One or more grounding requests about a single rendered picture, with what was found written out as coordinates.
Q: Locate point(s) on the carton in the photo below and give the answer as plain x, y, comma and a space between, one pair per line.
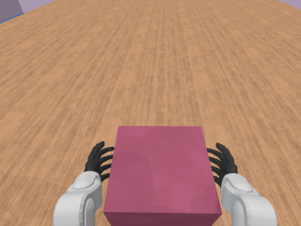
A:
161, 176

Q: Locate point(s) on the robot left forearm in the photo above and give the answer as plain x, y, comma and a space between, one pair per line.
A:
78, 206

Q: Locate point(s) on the robot left hand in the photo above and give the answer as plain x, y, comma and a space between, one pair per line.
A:
94, 161

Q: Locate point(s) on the robot right hand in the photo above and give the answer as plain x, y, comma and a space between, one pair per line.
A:
226, 162

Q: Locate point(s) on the robot right forearm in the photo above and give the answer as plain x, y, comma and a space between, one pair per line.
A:
244, 204

